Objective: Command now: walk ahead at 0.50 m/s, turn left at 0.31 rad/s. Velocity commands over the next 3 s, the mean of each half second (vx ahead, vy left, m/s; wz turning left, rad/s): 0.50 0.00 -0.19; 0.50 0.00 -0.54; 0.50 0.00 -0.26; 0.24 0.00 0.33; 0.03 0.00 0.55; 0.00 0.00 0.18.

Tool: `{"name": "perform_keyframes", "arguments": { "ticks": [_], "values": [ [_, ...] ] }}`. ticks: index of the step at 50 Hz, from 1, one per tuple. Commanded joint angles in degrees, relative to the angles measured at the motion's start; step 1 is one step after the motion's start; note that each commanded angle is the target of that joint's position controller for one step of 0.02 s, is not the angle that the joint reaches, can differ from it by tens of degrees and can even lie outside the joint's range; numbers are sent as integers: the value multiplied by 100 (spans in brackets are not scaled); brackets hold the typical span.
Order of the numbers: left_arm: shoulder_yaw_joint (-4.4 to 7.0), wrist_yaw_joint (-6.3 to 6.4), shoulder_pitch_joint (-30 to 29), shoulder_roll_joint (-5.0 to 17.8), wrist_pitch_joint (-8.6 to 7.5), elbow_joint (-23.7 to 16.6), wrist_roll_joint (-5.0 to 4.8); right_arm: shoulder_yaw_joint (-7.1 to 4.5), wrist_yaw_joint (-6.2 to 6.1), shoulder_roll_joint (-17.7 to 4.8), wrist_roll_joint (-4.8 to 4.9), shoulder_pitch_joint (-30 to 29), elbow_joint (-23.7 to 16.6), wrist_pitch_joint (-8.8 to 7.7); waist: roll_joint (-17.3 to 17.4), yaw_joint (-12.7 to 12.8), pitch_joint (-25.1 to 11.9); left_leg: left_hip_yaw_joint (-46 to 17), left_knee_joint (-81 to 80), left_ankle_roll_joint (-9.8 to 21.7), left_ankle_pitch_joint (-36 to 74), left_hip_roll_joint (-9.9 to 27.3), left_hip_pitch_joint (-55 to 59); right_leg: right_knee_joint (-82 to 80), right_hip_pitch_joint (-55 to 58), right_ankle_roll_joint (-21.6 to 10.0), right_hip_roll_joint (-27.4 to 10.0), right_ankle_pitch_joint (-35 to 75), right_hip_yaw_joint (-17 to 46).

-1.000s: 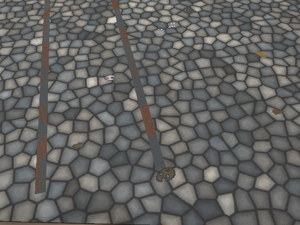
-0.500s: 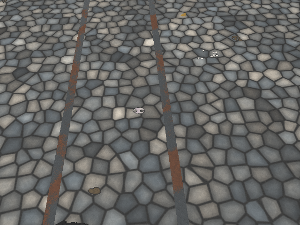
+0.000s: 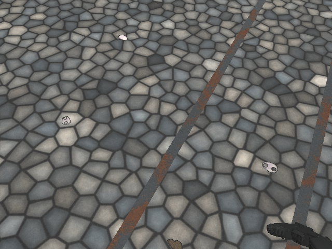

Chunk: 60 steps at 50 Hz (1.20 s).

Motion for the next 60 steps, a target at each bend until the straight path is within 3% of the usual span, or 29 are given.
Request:
{"name": "perform_keyframes", "arguments": {
  "ticks": [1,2,3,4,5,6,7,10,17,22,25,26,27,28,29,30,31,32,33,37,42,48,51,52,53,54,55,57,60],
  "values": [
    [309,11,-319,828,-5,-164,-25,-498,-216,-1031,-81,2280,692,101,178,-1510,-499,-214,31,421,1425,221,3951,3304,-2905,-647,-294,2260,451],
    [190,-59,302,230,-126,-299,75,-467,-337,-1355,-274,2605,714,72,1280,-1161,-1672,-1056,1821,732,3995,1149,6009,5479,-4689,-560,-14,-727,1204],
    [202,-101,545,532,-326,-393,-102,-521,-338,-1360,-183,3054,745,114,1120,-1500,-2900,-1873,1778,1411,3414,1658,6552,5748,-5080,-673,106,-573,2440],
    [263,-96,-141,674,-427,-751,-372,-588,-392,-1466,-211,2968,757,165,918,-1519,-2786,-2518,433,1814,-128,1931,5877,5191,-5464,-648,21,340,2291],
    [280,47,-857,593,-437,-928,-422,-556,-474,-1249,-224,2310,697,134,371,-1317,-1949,-2821,-451,1606,-2122,1944,4514,4822,-5651,-661,-227,1323,2106],
    [341,190,-1042,722,-309,-867,-278,-396,-498,-814,-200,1378,484,48,-269,-959,-1139,-2449,-804,1385,-1819,1810,3072,4428,-5210,-556,-399,1942,2010],
    [360,251,-757,540,-135,-746,-117,-343,-482,-631,-247,991,484,-29,-411,-578,-815,-2108,-885,1324,-1228,1725,2142,4202,-4694,-383,-493,2144,2137],
    [432,249,-748,368,37,-790,-18,-372,-473,-591,-290,1064,736,-234,-125,-365,-227,-1275,-1192,1000,-1060,1436,984,3165,-4201,-336,-678,2320,2379],
    [409,18,-2436,180,-40,-1281,-1,-439,-790,-672,-241,1590,1064,-267,-178,-850,146,273,-1502,438,-610,937,1913,578,-4652,-791,-286,4537,2009],
    [372,-208,-3344,153,6,-1753,-6,-507,-806,-812,-178,2007,1272,-98,-208,-1080,390,610,-1177,272,-235,1230,3052,-3,-5051,-1052,-123,3912,1576],
    [472,-347,-3146,372,33,-1926,11,-583,-850,-1087,-146,1838,1173,24,85,-780,2,974,-204,39,2038,1230,3221,-120,-4045,-1354,333,2938,998],
    [580,-369,-2556,569,43,-1825,13,-597,-872,-1170,-146,1735,1129,62,147,-424,-343,1121,656,-63,2729,1137,3097,-247,-3174,-1496,576,2850,863],
    [771,-319,-1566,922,61,-1594,-11,-571,-888,-1133,-155,1663,1078,60,-21,78,-820,1250,2011,-259,2361,916,2347,-548,-1627,-1738,680,3197,1076],
    [987,-196,-864,1687,91,-1486,-28,-421,-834,-689,-308,2014,850,-53,-1234,52,-1537,1328,4322,-617,-498,238,208,-775,561,-2529,-677,3240,3452],
    [912,-187,-748,1693,61,-1558,-47,-287,-672,-442,-321,2040,725,-321,-1710,-137,-2374,86,5629,-731,-4642,-766,-1332,-1945,1824,-3313,-1608,2631,6343],
    [802,-155,-709,1326,56,-1575,79,-438,-571,-884,-78,1385,602,-522,-1270,103,-2077,-523,5751,-549,-4405,-410,-2080,-2140,1833,-2960,-1454,2335,5879],
    [751,-116,-1129,1101,23,-1621,79,-424,-577,-862,-6,1005,483,-596,-964,-39,-1329,-427,5324,-440,-3935,-153,-2238,-2142,1039,-2695,-1246,2697,5028],
    [709,-114,-1625,953,-2,-1728,51,-435,-637,-791,-117,947,525,-593,-375,-361,-818,-372,4693,-447,-3610,82,-1860,-2193,-19,-2510,-1011,3350,4369],
    [655,-117,-1981,771,-20,-1815,65,-505,-695,-853,-221,1016,570,-505,-308,-639,-620,-348,4191,-477,-3406,253,-1266,-2302,-856,-2373,-813,3905,3882],
    [692,-40,-2010,903,-65,-1876,15,-506,-743,-586,-316,981,434,-232,-528,-900,-436,-170,3041,-769,-2757,173,-575,-2597,-2043,-2329,-428,4511,3211],
    [742,65,-1545,985,-5,-1715,-33,-404,-701,-399,-265,-127,56,-268,-798,-515,-207,-161,966,-855,-1081,-198,-258,-2556,-2239,-1947,-93,3720,3011],
    [757,106,-1234,940,66,-1555,-58,-463,-568,-733,-156,-495,-226,-433,-963,-440,-182,-350,120,-691,-1558,-372,101,-1881,-1482,-1846,-385,3367,3867],
    [659,108,-1509,681,62,-1732,-8,-621,-598,-1064,-226,774,53,-549,-980,-1129,-850,-443,-132,-242,-1795,-67,2113,-566,-1818,-1523,23,3990,3736],
    [533,88,-1431,341,29,-1824,103,-701,-627,-1404,-284,1771,182,-534,-247,-1447,-1671,-1501,-41,129,-2087,956,3640,1055,-2592,-1284,462,2851,3087],
    [474,88,-524,179,-15,-1901,-108,-780,-570,-1695,-318,2175,442,-463,1782,-1000,-2089,-4158,-618,1112,-3312,2027,5028,2627,-4528,-954,1034,469,2640],
    [565,123,-565,786,-14,-1670,-150,-653,-534,-1094,-185,1954,339,-444,981,-1132,-1572,-4234,-839,986,-4404,1933,4713,3267,-5107,-911,568,699,2790],
    [618,118,-1180,1012,1,-1740,-80,-560,-540,-757,-165,1687,277,-407,447,-1267,-882,-3319,-897,737,-4160,1641,4015,3369,-5222,-892,416,1246,2652],
    [610,114,-1787,834,-28,-1907,61,-474,-529,-615,-252,1294,291,-338,-48,-1091,-232,-2289,-1128,634,-2859,1223,2844,2946,-4950,-875,121,1848,2431],
    [553,34,-1759,507,-36,-1976,25,-425,-524,-563,-254,1388,449,-358,224,-870,-239,-1531,-1383,651,-1856,951,2412,2272,-4549,-866,-88,1993,2155]
  ]
}}
Next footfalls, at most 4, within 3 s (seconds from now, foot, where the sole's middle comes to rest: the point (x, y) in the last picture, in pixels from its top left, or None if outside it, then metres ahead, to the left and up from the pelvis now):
0.02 left None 0.18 0.10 -0.80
0.54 right None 0.47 -0.16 -0.80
1.02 left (209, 186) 0.79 -0.08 -0.80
1.52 right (288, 180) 0.88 -0.44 -0.80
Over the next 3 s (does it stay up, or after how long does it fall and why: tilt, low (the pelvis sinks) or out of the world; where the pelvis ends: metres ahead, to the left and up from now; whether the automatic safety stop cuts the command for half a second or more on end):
stays up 0.98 -0.37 -0.03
